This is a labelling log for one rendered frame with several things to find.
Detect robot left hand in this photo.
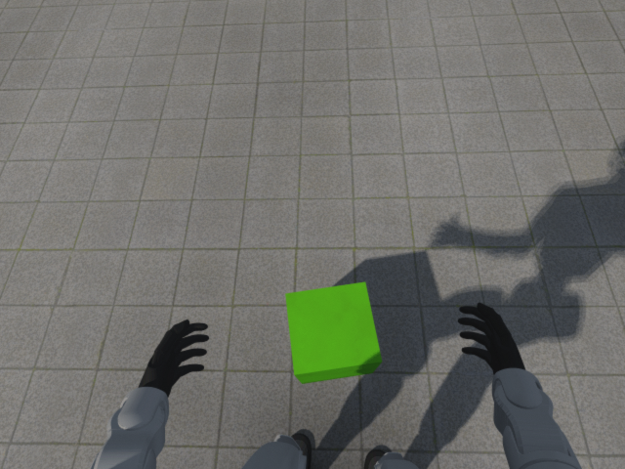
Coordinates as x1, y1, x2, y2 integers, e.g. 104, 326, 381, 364
138, 320, 209, 397

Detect left robot foot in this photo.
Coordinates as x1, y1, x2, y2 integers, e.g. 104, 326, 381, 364
291, 433, 312, 469

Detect right robot shin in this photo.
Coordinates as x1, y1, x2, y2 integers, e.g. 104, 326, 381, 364
375, 452, 404, 466

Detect robot left forearm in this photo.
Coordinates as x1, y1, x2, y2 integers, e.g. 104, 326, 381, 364
90, 387, 169, 469

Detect robot right forearm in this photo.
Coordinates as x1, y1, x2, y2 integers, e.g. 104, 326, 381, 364
492, 368, 582, 469

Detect robot right hand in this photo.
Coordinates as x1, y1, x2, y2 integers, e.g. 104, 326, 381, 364
458, 303, 525, 374

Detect carton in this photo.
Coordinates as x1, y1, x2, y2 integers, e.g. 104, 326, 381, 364
285, 282, 382, 384

